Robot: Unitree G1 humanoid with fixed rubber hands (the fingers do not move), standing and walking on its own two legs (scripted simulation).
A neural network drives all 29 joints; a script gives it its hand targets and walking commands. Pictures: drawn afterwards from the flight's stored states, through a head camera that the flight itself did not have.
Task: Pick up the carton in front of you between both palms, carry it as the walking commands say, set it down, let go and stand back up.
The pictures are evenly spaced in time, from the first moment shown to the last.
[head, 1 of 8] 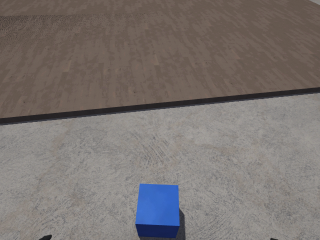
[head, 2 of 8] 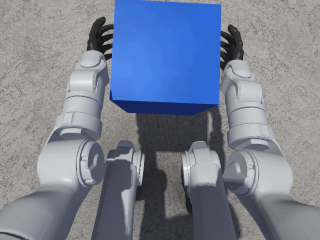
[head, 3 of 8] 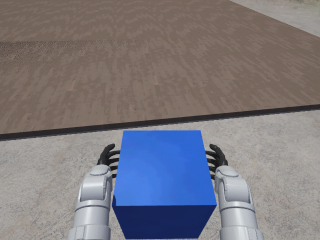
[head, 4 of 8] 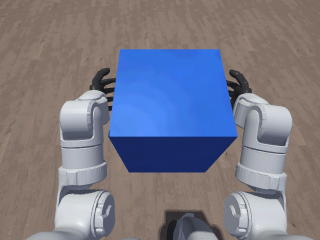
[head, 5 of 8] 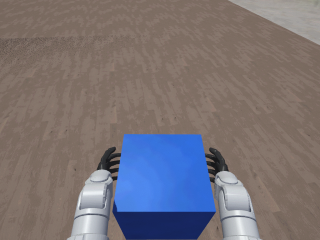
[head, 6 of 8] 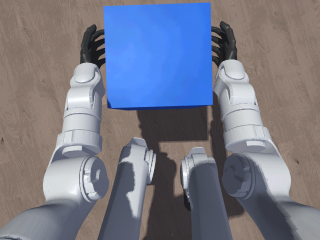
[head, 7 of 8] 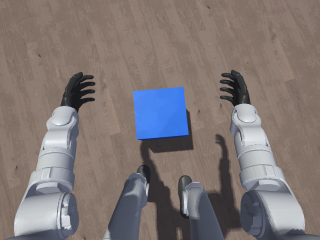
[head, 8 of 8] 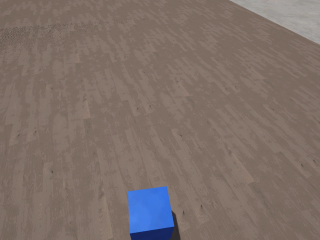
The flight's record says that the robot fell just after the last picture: no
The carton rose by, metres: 0.82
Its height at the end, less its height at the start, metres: +0.06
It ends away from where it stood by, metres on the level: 2.63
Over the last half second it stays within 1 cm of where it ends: yes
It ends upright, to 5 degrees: yes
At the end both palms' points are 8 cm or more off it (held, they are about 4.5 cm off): yes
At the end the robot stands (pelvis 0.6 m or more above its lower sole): yes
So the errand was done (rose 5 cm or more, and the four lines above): yes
